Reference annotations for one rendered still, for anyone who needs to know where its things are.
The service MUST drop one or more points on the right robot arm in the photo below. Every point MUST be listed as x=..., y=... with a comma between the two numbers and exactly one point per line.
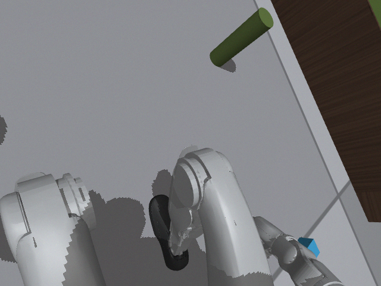
x=301, y=263

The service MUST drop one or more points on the bed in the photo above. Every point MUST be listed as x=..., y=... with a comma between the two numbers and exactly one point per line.
x=337, y=44

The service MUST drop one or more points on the right robot hand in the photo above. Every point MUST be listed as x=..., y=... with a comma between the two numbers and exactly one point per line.
x=268, y=233

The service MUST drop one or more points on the right robot foot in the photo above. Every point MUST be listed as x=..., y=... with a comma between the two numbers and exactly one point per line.
x=160, y=221

